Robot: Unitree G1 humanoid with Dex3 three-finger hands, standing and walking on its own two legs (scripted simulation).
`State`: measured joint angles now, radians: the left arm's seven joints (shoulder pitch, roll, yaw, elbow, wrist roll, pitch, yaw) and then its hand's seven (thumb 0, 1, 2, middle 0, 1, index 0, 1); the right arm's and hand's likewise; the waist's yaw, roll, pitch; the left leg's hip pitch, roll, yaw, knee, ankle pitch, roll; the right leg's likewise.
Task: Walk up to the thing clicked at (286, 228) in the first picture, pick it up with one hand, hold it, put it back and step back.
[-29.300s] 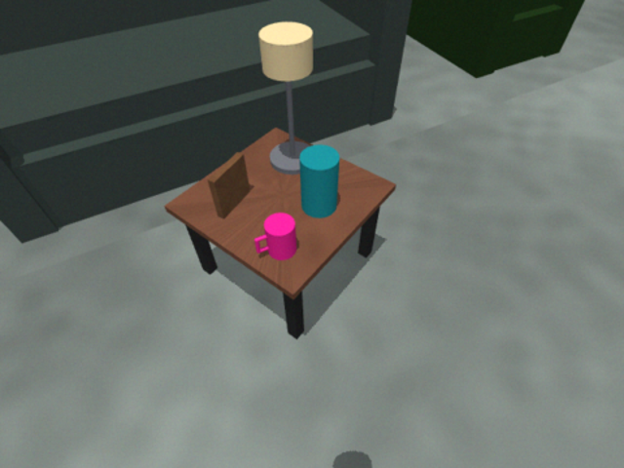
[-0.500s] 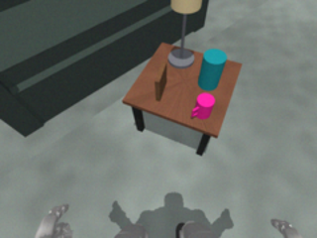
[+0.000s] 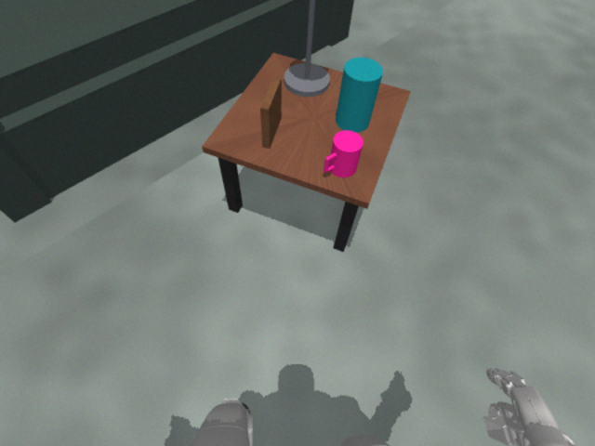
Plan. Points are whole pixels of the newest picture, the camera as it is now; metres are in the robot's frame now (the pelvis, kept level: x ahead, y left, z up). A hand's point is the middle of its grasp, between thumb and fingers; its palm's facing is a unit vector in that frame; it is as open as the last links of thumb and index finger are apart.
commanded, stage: step back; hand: right
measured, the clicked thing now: (340, 157) +0.85 -0.11 -0.33
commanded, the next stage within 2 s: none
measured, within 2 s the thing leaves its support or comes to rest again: neither
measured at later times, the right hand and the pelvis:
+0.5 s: hand out of the picture -0.05 -0.29 -0.14, palm faces -0.18 +0.90 -0.40, open 7.4 cm; pelvis -0.15 -0.04 +0.01, yaw +8 degrees
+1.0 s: hand out of the picture -0.15 -0.32 -0.15, palm faces -0.18 +0.92 -0.35, open 7.4 cm; pelvis -0.24 -0.06 +0.01, yaw +7 degrees
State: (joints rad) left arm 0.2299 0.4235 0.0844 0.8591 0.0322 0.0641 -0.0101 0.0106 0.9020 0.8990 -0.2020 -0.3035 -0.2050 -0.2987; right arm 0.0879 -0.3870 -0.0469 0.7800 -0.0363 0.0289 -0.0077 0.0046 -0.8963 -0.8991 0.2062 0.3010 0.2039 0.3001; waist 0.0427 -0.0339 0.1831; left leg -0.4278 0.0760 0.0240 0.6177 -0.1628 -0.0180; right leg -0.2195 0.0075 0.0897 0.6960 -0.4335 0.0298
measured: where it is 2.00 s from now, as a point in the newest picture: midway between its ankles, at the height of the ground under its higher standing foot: outside the picture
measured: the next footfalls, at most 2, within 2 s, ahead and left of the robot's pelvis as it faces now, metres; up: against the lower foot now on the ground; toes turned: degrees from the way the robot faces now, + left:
left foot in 0.38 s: -0.10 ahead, +0.07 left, +0.00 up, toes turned +6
right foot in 0.70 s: -0.22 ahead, -0.20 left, +0.00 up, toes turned +6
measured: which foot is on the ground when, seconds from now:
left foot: down 0.00-0.06, up 0.08-0.36, down 0.38-0.72, up 0.74-0.96, down 0.98-1.00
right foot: down 0.00-0.40, up 0.42-0.68, down 0.70-1.00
